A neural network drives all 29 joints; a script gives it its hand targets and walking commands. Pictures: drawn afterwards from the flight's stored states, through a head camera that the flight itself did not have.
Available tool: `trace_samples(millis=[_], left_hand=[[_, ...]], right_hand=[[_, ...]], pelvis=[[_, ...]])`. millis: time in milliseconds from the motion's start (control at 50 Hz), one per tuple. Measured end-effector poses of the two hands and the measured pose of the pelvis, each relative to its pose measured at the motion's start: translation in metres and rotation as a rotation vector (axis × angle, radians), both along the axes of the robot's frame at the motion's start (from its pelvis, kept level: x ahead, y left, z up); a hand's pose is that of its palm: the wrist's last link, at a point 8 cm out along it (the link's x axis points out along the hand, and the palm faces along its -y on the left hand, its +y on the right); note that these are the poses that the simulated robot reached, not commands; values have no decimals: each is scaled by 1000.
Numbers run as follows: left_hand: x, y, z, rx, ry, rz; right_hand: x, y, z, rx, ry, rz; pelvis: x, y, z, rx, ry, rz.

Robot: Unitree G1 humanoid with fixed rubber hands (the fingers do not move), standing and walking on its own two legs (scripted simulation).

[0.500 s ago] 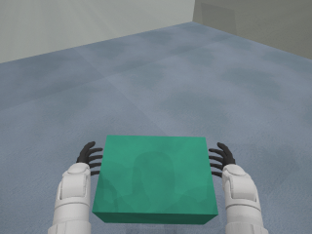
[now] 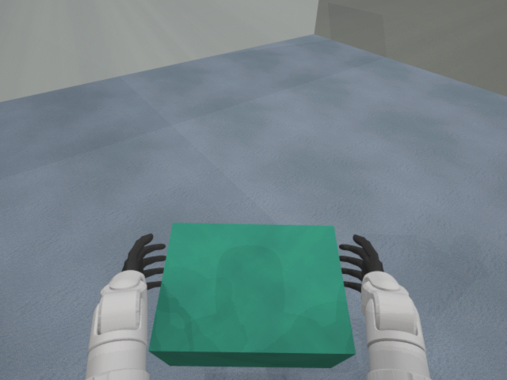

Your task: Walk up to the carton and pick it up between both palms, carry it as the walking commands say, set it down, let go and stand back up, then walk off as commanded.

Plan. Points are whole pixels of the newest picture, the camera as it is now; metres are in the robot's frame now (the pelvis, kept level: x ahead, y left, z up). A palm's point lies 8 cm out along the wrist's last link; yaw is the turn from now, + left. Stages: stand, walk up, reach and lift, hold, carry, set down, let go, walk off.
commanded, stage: reach and lift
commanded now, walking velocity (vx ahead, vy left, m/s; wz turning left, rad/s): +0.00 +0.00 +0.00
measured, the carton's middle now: (252, 295) +0.30 +0.01 -0.05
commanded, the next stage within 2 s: hold in 0.12 s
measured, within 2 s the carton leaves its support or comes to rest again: neither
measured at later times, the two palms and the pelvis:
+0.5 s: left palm (133, 282) +0.27 +0.20 +0.04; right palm (372, 283) +0.27 -0.18 +0.04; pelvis +0.00 +0.00 +0.00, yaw +0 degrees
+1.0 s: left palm (133, 283) +0.27 +0.19 +0.04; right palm (372, 285) +0.26 -0.19 +0.04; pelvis +0.00 +0.00 +0.00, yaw +0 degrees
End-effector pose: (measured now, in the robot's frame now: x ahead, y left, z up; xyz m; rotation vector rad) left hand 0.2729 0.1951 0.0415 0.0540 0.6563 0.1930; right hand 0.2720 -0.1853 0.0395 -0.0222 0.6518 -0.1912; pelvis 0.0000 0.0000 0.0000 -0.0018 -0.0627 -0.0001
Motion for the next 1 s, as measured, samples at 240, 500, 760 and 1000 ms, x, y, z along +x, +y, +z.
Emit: trace_samples(millis=[240,500,760,1000], left_hand=[[-2,0,0,-1,-3,4],[-4,0,0,-2,-5,4],[-5,0,0,-3,-6,4],[-6,0,0,-2,-7,5]], right_hand=[[-3,1,0,3,-1,-3],[-6,1,0,4,-2,-5],[-7,0,0,2,-2,-6],[-8,0,0,-1,-2,-7]], pelvis=[[-2,1,0,1,-1,-1],[-4,2,0,1,-4,-1],[-5,3,0,1,-6,-1],[-5,3,0,1,-7,-1]])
